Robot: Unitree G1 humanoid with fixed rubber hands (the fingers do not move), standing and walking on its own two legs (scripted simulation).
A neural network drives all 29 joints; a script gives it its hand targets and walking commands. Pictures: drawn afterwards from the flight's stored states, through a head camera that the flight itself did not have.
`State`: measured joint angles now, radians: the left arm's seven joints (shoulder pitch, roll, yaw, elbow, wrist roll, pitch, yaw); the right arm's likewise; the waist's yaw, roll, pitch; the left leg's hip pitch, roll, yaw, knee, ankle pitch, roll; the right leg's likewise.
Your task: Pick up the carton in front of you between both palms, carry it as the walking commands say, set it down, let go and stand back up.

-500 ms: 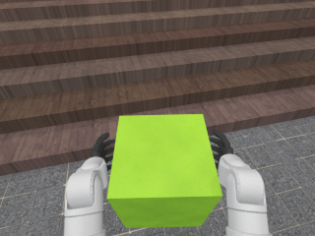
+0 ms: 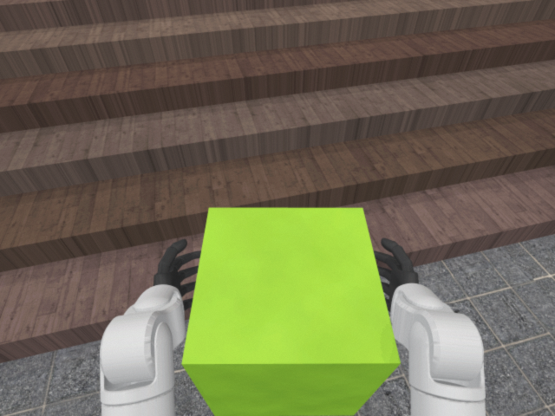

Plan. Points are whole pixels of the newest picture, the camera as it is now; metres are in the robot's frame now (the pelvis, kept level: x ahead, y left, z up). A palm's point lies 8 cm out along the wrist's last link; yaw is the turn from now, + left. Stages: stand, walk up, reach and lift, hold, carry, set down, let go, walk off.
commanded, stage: carry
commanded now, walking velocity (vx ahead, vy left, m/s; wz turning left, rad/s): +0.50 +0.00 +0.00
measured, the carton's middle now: (285, 317) +0.25 +0.00 +0.02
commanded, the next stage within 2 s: none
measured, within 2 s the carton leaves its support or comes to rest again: neither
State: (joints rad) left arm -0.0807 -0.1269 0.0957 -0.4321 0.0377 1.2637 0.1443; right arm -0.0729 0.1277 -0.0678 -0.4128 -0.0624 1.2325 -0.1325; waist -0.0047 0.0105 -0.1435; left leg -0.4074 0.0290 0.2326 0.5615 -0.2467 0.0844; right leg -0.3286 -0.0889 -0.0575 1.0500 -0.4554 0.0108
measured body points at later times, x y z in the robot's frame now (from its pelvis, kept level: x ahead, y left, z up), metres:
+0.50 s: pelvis +0.32 -0.03 +0.00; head +0.37 -0.04 +0.44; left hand +0.66 +0.17 +0.12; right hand +0.71 -0.13 +0.11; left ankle +0.19 +0.09 -0.62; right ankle +0.38 -0.09 -0.73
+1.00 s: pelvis +0.66 +0.01 +0.01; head +0.75 +0.02 +0.45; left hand +1.06 +0.13 +0.13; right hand +1.03 -0.18 +0.14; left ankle +0.52 +0.09 -0.73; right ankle +0.79 -0.07 -0.57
